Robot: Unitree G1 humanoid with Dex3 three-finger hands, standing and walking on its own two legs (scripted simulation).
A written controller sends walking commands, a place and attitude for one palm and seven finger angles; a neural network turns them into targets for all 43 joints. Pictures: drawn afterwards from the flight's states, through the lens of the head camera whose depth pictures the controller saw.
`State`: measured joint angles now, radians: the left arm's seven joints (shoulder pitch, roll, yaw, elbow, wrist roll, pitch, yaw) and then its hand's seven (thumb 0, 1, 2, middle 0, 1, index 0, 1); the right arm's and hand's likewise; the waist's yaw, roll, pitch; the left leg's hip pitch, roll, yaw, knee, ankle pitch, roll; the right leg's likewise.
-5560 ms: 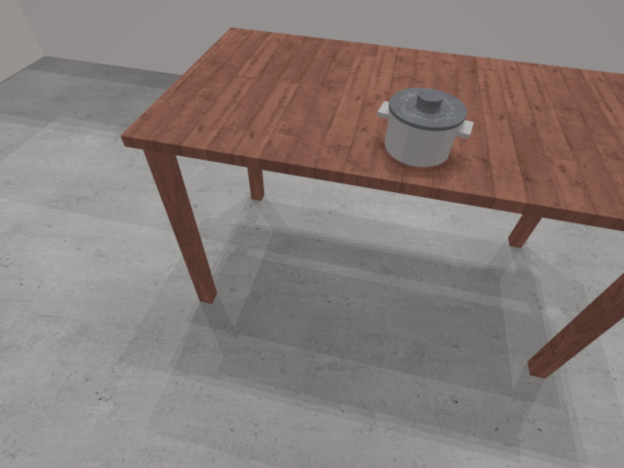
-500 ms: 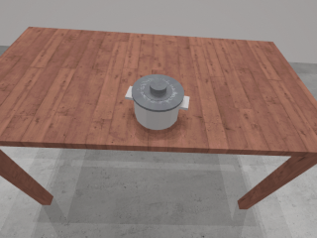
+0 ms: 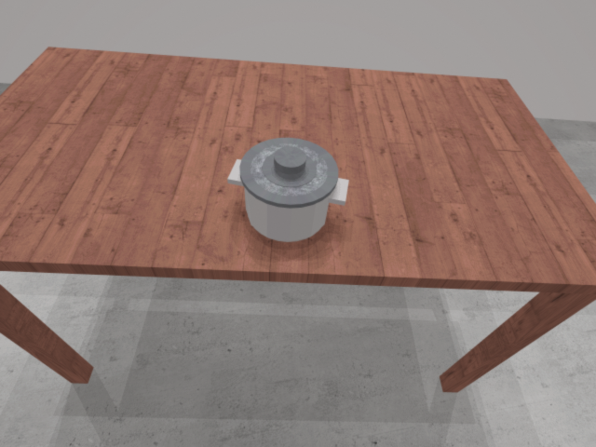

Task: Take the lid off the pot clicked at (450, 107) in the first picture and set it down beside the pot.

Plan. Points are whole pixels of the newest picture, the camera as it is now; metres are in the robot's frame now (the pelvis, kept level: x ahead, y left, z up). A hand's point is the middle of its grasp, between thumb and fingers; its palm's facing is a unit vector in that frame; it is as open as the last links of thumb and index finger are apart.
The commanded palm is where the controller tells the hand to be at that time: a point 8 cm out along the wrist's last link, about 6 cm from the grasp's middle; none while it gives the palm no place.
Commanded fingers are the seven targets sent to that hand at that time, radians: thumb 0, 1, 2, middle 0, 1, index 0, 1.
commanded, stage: shuffle to correct the standing spot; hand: left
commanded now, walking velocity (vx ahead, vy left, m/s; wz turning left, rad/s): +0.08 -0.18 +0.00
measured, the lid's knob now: (290, 160) +0.51 +0.05 +0.10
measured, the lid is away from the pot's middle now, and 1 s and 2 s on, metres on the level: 0.00 0.00 0.00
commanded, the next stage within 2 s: come to a stop and stand still in 0.58 s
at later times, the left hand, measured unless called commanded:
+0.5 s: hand out of the picture +0.04 +0.12 -0.20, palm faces +0.00 -0.99 -0.11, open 7.4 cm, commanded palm none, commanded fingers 0.00 0.90 0.90 -0.20 -0.30 -0.20 -0.30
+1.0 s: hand out of the picture +0.13 +0.05 -0.18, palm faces +0.02 -0.98 -0.21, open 7.2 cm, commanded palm none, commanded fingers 0.00 0.90 0.90 -0.20 -0.30 -0.20 -0.30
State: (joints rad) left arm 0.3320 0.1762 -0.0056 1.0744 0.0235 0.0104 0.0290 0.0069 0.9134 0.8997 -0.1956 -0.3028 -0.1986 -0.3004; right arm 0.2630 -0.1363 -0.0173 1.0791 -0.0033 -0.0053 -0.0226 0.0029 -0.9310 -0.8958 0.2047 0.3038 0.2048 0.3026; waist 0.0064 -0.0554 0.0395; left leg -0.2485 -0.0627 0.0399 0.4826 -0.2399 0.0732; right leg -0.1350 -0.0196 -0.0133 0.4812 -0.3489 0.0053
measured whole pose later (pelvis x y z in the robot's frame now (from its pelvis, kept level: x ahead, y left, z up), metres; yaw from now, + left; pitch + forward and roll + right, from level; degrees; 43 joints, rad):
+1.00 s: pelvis +0.06 -0.13 -0.01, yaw +1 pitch -1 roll +0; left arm 0.18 0.18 0.02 0.97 0.02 0.02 0.03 0.00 0.94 0.90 -0.20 -0.30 -0.20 -0.30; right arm 0.24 -0.16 -0.04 1.01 0.00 0.02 -0.02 0.00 -0.91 -0.90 0.20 0.30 0.20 0.30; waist -0.01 -0.03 0.10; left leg -0.23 0.03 0.01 0.56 -0.31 -0.03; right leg -0.28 -0.05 -0.01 0.58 -0.28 0.02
